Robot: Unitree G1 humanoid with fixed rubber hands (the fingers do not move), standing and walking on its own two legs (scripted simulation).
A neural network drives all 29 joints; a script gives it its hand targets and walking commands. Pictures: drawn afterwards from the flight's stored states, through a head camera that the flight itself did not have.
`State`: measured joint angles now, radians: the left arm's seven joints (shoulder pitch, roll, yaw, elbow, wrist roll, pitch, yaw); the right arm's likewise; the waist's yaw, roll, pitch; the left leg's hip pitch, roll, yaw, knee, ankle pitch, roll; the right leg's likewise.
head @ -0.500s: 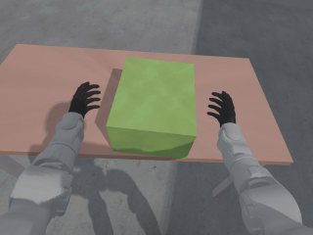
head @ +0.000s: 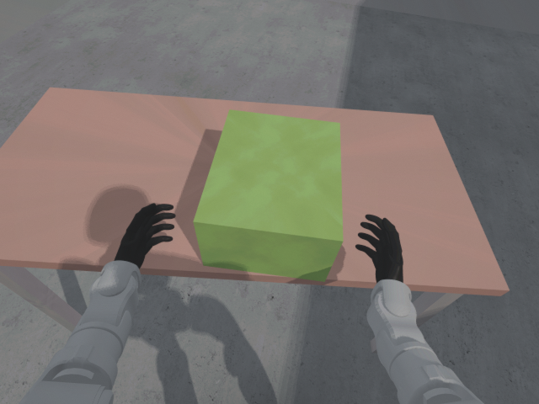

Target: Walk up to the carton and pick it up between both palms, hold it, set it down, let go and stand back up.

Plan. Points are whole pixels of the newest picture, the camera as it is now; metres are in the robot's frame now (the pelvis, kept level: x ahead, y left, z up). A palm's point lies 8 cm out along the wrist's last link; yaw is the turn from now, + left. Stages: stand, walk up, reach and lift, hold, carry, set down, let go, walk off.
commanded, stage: set down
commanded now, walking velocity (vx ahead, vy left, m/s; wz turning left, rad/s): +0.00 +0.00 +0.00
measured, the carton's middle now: (274, 191) +0.52 -0.03 -0.04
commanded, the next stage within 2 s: let go in 1.58 s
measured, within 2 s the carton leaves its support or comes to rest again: neither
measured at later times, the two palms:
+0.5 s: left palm (98, 324) +0.25 +0.24 -0.02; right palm (390, 319) +0.24 -0.19 -0.02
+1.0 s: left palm (105, 355) +0.22 +0.23 -0.04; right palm (401, 348) +0.21 -0.21 -0.05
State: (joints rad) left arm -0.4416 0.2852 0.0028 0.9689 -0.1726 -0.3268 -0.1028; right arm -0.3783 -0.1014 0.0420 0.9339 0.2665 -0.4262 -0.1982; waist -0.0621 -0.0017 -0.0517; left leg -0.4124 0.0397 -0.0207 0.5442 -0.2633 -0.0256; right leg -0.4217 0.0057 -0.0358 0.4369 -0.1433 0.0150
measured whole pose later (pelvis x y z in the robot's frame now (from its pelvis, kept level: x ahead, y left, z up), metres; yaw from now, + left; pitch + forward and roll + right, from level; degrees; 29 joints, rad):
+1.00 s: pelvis +0.03 +0.00 +0.01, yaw -1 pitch -6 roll -1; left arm 0.16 0.27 -0.04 0.55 -0.15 -0.11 -0.07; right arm 0.17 -0.11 -0.02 0.65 0.09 -0.28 -0.08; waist 0.02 0.01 0.08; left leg -0.02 0.04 0.01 0.40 -0.29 -0.02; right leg -0.07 0.01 0.01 0.38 -0.21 0.00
